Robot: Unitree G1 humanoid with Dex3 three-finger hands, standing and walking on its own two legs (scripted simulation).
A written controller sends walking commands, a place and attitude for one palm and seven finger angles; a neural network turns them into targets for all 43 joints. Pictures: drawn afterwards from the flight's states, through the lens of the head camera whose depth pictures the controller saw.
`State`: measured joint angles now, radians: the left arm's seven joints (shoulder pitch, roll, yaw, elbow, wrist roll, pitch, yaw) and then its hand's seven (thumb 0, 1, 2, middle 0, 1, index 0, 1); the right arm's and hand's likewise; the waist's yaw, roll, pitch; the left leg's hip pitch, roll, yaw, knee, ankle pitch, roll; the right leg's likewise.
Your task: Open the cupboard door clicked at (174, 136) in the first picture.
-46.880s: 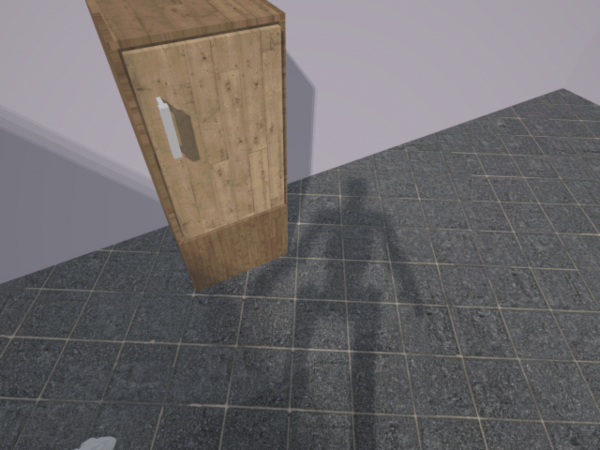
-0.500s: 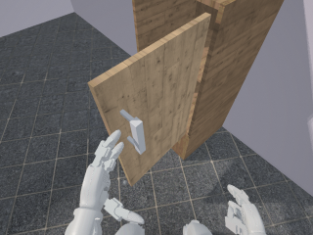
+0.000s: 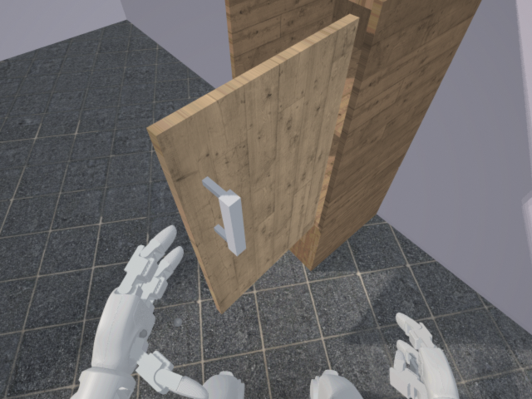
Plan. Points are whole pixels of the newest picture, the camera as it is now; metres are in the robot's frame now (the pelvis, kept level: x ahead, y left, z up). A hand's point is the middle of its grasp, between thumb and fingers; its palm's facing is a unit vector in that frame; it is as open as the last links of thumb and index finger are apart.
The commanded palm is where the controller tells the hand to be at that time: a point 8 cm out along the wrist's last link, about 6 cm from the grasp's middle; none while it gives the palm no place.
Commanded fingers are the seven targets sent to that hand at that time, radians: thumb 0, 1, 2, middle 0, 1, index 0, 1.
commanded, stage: draw the hand back to the body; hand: left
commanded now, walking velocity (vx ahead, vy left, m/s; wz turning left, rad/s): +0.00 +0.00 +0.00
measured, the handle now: (224, 218) +0.36 +0.09 +0.08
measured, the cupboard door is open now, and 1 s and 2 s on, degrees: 95 95 95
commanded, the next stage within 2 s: step back with the hand held close in 1.48 s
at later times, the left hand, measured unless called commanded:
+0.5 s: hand (90, 301) +0.21 +0.20 +0.15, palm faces +0.09 -0.97 -0.23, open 15.7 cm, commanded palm +0.17 +0.25 +0.17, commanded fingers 0.00 -0.12 0.47 -0.16 -0.30 -0.16 -0.30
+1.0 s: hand out of the picture +0.22 +0.27 +0.23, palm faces +0.41 -0.82 -0.39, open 10.2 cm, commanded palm +0.17 +0.31 +0.25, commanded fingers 0.00 0.76 0.84 -0.19 -0.30 -0.19 -0.30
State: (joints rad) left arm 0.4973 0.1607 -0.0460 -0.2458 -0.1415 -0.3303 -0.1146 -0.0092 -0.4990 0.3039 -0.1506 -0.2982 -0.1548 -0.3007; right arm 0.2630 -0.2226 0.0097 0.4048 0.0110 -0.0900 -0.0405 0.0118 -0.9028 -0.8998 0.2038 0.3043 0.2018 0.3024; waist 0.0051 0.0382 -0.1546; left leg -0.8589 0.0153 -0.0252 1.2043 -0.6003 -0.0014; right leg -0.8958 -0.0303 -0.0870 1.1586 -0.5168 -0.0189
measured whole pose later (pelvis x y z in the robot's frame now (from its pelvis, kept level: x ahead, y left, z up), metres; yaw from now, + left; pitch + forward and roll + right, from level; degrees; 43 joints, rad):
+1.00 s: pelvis +0.03 +0.02 +0.09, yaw -1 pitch -3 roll -1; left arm 0.50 0.32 0.28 -0.40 -0.04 -0.05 0.13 0.01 0.42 0.70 -0.19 -0.30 -0.20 -0.30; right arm 0.23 -0.23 0.05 0.60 0.00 -0.14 -0.09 0.01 -0.90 -0.90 0.21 0.30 0.20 0.30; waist 0.06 0.07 -0.02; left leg -0.13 -0.01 0.02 0.52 -0.34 0.03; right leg -0.17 -0.03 -0.05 0.48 -0.26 0.02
